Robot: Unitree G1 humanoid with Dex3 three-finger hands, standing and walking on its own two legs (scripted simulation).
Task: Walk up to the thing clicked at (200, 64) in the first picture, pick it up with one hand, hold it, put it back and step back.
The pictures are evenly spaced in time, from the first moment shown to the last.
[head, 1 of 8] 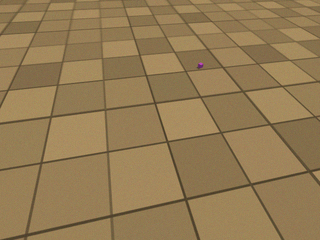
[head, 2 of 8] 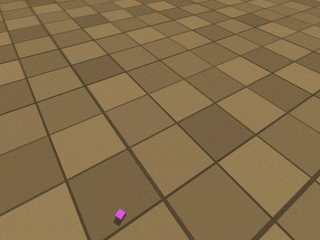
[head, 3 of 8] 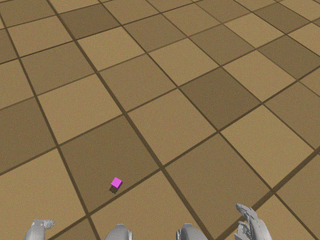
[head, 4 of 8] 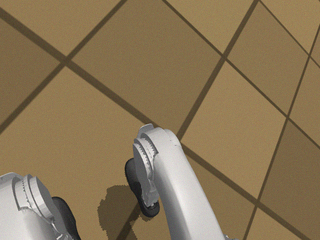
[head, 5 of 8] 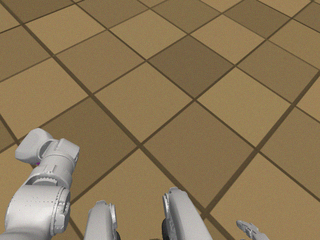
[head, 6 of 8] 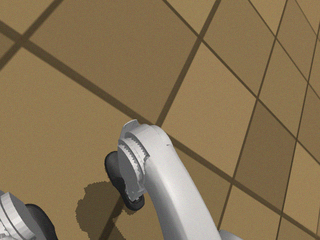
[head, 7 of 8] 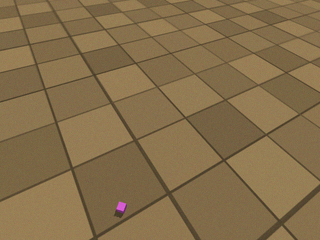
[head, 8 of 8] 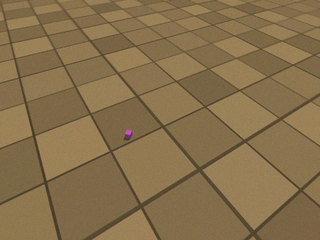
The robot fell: no
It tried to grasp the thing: yes
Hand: left
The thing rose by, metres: 0.67
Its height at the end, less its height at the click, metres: +0.00
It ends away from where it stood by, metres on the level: 0.02
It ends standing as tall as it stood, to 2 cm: yes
